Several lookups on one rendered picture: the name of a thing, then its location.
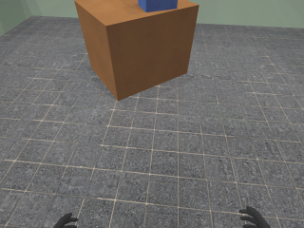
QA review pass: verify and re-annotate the carton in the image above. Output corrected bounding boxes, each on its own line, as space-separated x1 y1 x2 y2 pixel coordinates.
138 0 178 12

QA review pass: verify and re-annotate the right robot hand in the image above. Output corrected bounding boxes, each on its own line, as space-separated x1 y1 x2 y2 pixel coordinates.
239 205 271 228

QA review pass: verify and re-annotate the pedestal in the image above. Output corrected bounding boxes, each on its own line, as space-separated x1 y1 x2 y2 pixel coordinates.
74 0 200 101

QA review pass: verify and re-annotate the left robot hand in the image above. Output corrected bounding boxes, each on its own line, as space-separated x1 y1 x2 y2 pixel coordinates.
53 213 78 228

